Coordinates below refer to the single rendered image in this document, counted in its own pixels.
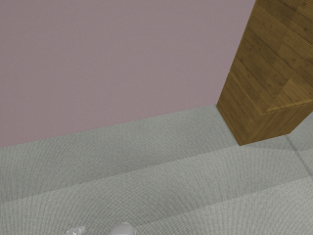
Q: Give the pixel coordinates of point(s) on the cupboard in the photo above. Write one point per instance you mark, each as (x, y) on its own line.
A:
(268, 91)

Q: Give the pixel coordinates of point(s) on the robot left thigh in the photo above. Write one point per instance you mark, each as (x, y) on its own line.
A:
(123, 229)

